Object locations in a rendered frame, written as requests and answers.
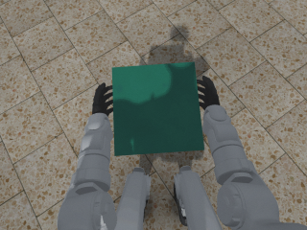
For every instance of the left robot upper arm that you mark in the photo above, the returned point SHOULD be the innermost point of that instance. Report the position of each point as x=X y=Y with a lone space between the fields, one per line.
x=90 y=211

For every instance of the robot thigh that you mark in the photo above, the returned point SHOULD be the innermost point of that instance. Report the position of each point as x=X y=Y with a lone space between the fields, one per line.
x=199 y=212
x=130 y=210

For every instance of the robot left forearm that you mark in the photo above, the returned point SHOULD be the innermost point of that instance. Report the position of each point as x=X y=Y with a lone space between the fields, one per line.
x=92 y=173

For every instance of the right robot hand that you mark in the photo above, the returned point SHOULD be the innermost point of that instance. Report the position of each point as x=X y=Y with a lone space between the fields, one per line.
x=210 y=96

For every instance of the carton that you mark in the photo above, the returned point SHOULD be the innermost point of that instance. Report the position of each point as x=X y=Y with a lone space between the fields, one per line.
x=156 y=109

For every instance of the left robot hand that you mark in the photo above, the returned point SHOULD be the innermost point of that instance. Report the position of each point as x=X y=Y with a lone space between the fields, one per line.
x=99 y=101

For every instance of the right robot upper arm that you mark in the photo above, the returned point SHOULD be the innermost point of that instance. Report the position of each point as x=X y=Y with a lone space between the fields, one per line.
x=250 y=206

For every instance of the robot right thigh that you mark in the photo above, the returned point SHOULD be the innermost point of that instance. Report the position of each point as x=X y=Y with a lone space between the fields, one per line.
x=199 y=212

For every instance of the robot left thigh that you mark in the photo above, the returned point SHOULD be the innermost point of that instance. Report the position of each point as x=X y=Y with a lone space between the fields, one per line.
x=130 y=210

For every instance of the robot right forearm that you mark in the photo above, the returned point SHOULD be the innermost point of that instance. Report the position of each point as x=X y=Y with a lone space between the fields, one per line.
x=231 y=162

